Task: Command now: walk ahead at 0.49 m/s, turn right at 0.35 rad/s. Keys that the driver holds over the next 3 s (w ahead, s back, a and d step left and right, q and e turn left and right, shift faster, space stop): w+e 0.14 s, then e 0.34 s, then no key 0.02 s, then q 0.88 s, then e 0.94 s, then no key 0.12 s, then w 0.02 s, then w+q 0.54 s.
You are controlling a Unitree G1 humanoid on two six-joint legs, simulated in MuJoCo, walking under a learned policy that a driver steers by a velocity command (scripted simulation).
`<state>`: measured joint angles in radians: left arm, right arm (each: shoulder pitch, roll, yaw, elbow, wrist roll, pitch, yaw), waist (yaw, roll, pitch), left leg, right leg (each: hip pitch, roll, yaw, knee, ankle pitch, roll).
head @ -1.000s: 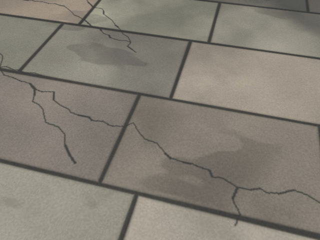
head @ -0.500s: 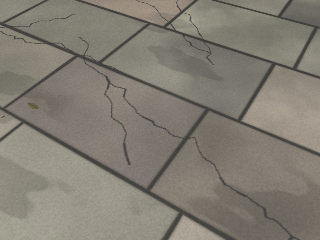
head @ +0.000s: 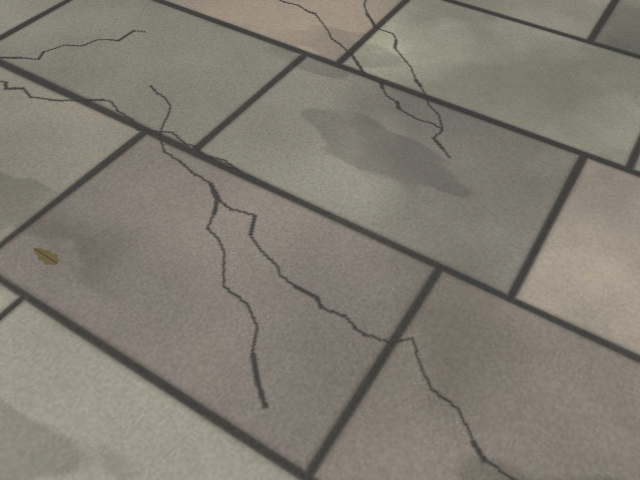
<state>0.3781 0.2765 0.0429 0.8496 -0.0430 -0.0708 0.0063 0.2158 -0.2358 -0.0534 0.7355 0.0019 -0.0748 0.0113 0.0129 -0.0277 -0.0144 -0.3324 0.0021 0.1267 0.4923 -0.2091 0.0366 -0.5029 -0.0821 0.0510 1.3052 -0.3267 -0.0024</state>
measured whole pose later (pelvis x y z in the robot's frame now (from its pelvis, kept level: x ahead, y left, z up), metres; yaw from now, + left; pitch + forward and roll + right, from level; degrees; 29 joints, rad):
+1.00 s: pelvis +0.29 -0.06 -0.01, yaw -8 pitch +2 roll -1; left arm 0.14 0.24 0.08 0.67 0.02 0.01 0.02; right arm 0.20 -0.28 -0.08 0.71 0.02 0.02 -0.03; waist -0.02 0.03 0.03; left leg -0.39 -0.01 -0.13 0.66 -0.30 -0.02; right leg -0.32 0.06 -0.04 0.60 -0.31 -0.05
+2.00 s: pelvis +0.26 +0.00 +0.01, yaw -6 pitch +2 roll +2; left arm 0.22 0.28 0.07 0.70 -0.01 0.02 0.03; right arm 0.10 -0.30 -0.11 0.67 -0.01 0.03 -0.04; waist 0.02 0.02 0.04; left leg -0.51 -0.03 -0.03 1.02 -0.43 -0.07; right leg -0.27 0.02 0.09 0.48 -0.25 -0.02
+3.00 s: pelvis +0.39 -0.01 -0.01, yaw -9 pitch +2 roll -1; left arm 0.39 0.27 0.08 0.80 -0.02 -0.07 0.02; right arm 0.10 -0.27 -0.05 0.65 0.03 -0.03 0.06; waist 0.08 0.02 0.04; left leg -0.64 0.05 0.03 0.68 -0.11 0.05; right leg 0.15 -0.04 -0.21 0.23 -0.41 0.05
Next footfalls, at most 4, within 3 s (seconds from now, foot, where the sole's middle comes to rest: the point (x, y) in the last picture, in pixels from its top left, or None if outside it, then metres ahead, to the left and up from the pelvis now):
0.32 right None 0.33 -0.17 -0.77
0.76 left None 0.38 0.06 -0.77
1.34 left None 0.32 0.10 -0.77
1.80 right None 0.29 -0.12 -0.77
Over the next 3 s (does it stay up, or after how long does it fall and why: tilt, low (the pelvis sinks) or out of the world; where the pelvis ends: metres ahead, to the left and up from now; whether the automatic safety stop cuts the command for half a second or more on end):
stays up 0.39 -0.01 -0.01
